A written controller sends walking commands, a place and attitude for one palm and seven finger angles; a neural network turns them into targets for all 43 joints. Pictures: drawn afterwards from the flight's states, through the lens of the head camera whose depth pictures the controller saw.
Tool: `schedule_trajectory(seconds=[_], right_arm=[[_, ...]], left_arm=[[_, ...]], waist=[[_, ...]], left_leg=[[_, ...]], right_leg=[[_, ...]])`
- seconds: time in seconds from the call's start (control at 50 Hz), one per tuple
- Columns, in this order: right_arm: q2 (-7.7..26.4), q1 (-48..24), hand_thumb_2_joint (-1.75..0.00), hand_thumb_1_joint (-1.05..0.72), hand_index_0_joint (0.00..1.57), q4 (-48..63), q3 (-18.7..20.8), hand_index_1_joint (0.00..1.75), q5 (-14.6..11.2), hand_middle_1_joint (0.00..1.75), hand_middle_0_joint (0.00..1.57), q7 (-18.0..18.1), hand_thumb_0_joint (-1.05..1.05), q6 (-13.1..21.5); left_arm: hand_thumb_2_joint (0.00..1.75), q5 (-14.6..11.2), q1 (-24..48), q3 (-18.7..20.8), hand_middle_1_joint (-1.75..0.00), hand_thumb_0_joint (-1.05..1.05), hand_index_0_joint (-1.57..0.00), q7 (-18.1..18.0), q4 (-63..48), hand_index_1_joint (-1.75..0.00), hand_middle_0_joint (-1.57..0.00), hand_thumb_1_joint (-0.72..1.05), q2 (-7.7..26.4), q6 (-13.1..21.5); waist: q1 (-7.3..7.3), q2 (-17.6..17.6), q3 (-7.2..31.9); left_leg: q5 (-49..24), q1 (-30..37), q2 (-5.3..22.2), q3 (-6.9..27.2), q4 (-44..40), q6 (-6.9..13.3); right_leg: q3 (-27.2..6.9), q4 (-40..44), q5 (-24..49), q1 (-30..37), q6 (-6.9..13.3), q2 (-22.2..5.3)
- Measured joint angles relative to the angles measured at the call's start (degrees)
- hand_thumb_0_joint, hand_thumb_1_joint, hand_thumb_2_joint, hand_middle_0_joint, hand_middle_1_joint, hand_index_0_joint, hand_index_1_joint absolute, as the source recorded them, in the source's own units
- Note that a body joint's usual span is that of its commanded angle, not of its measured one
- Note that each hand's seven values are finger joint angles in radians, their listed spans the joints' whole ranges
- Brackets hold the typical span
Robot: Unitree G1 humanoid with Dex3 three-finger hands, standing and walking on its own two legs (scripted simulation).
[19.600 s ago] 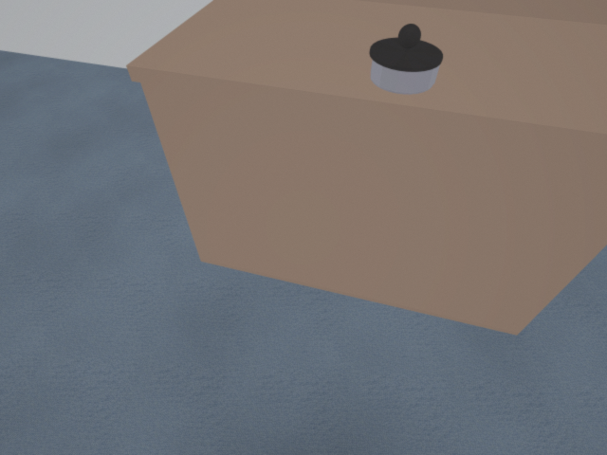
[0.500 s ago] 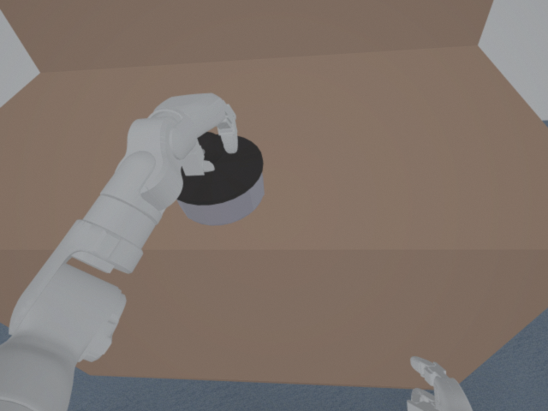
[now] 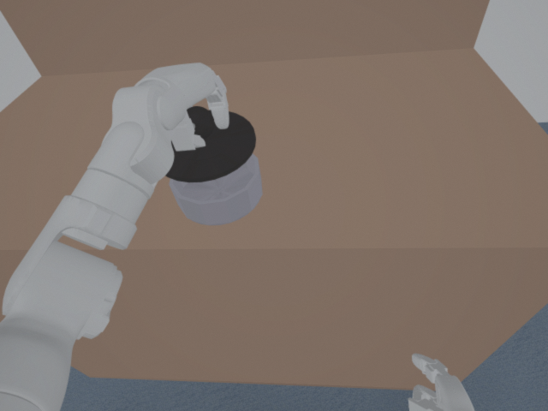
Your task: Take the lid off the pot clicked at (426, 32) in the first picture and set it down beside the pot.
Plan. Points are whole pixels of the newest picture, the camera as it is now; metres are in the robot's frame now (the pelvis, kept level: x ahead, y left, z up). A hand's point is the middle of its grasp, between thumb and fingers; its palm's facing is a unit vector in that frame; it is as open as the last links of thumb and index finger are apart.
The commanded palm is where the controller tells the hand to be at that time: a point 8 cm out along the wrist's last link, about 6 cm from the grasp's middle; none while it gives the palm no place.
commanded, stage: lift the lid straight up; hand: left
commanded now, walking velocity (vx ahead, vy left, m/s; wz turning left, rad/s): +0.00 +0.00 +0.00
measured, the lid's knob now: (198, 123) +0.46 +0.12 +0.21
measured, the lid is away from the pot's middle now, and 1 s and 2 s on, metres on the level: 0.01 0.01 0.10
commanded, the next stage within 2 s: move the lid sideways beside the pot in 1.20 s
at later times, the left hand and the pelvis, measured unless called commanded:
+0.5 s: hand (185, 96) +0.43 +0.12 +0.27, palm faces -0.14 -0.02 -0.99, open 7.2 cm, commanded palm +0.41 +0.13 +0.35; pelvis +0.00 +0.01 +0.00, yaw +0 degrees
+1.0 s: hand (171, 64) +0.43 +0.12 +0.32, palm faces -0.07 -0.02 -1.00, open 7.2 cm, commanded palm +0.41 +0.13 +0.39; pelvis -0.01 +0.01 +0.00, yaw +0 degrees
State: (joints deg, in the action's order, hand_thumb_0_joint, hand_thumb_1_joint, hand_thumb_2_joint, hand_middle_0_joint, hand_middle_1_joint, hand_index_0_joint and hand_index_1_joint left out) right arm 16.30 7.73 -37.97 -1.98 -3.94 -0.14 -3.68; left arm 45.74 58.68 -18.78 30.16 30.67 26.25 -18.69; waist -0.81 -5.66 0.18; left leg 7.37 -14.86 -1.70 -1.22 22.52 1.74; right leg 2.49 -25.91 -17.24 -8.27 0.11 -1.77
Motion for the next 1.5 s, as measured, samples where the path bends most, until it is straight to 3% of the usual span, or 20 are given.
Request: schedule_trajectory(seconds=[0.14, 0.38, 0.64, 0.76, 1.12, 1.34, 1.5], right_arm=[[0.09, 0.3, -0.9, -0.9, 0.2, -0.07, 0.23, 0.3, -0.26, 0.3, 0.2, 0.03, 0.01, 0.58], [-0.42, 0.15, -0.9, -0.9, 0.2, 0.02, -0.28, 0.3, 0.04, 0.3, 0.2, -0.26, 0.01, 1.09], [-0.24, 0.21, -0.9, -0.9, 0.2, 0.17, -0.24, 0.3, -0.1, 0.3, 0.2, -0.19, 0.01, 1.54], [-0.14, 0.05, -0.9, -0.9, 0.2, 0.1, -0.41, 0.3, -0.06, 0.3, 0.2, -0.24, 0.01, 1.31], [0.01, 0.27, -0.9, -0.9, 0.2, -0.28, -0.84, 0.3, -0.44, 0.3, 0.2, 0.36, 0.01, 2.04], [0.15, 0.36, -0.9, -0.9, 0.2, 0.37, -0.66, 0.3, -0.42, 0.3, 0.2, -0.12, 0.01, 1.5], [0.28, -0.76, -0.9, -0.9, 0.2, 1.13, -0.78, 0.3, -0.56, 0.3, 0.2, 0.21, 0.01, 0.61]], left_arm=[[0.94, 0.05, 2.19, -1.43, -0.85, 0.01, -0.8, 1.0, 0.07, -0.89, -0.7, 0.14, 0.43, -0.65], [0.94, 0.56, 5.23, -0.12, -0.84, 0.01, -0.8, 1.75, 0.51, -0.9, -0.7, 0.14, 0.34, -0.3], [0.94, 0.59, 8.8, -1.51, -0.84, 0.01, -0.8, 2.63, 0.43, -0.9, -0.71, 0.13, 0.32, -1.24], [0.94, 0.7, 10.08, -0.03, -0.84, 0.01, -0.8, 3.05, 0.97, -0.9, -0.71, 0.13, 0.57, -1.4], [0.94, 1.56, 16.29, -1.4, -0.84, 0.02, -0.81, 4.09, 5.14, -0.9, -0.71, 0.13, 0.9, -3.38], [0.94, 1.29, 13.47, -0.21, -0.85, 0.02, -0.81, 5.17, 0.81, -0.9, -0.71, 0.13, 1.49, -3.8], [0.94, 2.56, 12.82, 0.9, -0.84, 0.02, -0.81, 5.38, 1.25, -0.91, -0.71, 0.13, 3.26, -3.74]], waist=[[0.17, 0.21, -0.1], [0.23, -0.08, 0.33], [0.63, -0.26, 0.57], [0.62, -0.26, 0.96], [0.81, -0.04, 0.98], [0.89, -0.42, 1.28], [0.93, -0.4, 1.1]], left_leg=[[-0.18, -0.11, -0.21, 0.26, -0.07, 0.09], [-0.48, -0.14, -0.46, -0.11, -0.57, 0.39], [-0.78, -0.48, -0.78, -0.02, -0.64, 0.63], [-0.78, -0.48, -0.72, -0.24, -0.67, 0.68], [-1.09, -1.17, -0.86, 0.06, -0.61, 0.68], [-0.75, -0.73, -0.82, -0.25, -0.51, 0.74], [-0.83, -0.94, -0.66, -0.45, -0.39, 0.65]], right_leg=[[0.27, 0.08, 0.06, 0.02, -0.08, -0.17], [-0.12, 0.28, 0.34, -0.27, -0.39, -0.45], [-0.04, 0.12, 0.44, -0.63, -0.61, -0.75], [-0.29, 0.11, 0.52, -0.75, -0.67, -0.71], [-0.02, -0.25, 0.54, -1.45, -0.66, -0.8], [-0.37, -0.21, 0.39, -1.07, -0.71, -0.79], [-0.6, -0.59, 0.42, -1.49, -0.65, -0.66]])
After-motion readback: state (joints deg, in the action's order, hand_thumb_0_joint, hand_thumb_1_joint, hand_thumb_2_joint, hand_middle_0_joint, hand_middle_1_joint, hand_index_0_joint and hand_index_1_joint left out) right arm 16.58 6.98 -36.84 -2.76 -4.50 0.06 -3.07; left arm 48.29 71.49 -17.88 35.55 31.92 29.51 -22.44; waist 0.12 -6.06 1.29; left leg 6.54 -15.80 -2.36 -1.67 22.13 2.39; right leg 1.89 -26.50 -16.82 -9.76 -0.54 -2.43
